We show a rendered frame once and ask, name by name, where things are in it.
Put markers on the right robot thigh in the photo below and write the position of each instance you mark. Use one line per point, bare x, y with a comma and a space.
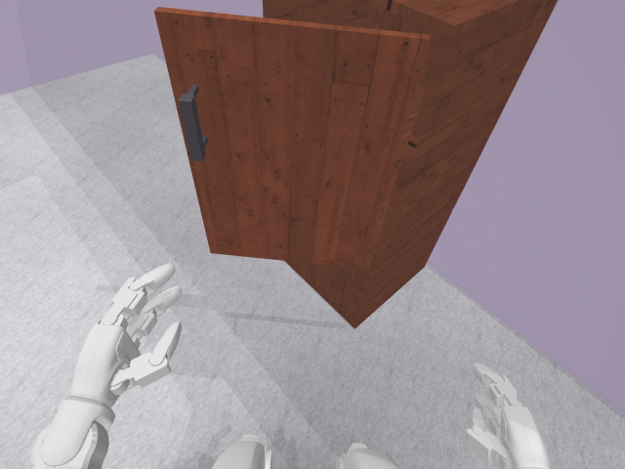
363, 458

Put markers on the left robot forearm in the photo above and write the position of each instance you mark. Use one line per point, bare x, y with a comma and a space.
77, 438

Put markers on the handle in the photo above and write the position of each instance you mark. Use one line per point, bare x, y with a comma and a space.
195, 141

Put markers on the left robot thigh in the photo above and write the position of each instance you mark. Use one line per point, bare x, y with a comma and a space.
245, 455

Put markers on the cupboard door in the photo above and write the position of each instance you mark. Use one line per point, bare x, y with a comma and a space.
303, 121

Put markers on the robot right hand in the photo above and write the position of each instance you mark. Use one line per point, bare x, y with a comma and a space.
515, 441

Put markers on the robot thigh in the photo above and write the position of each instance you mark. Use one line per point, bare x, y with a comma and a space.
363, 458
245, 455

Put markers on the robot left hand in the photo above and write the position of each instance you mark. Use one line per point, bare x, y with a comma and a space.
114, 340

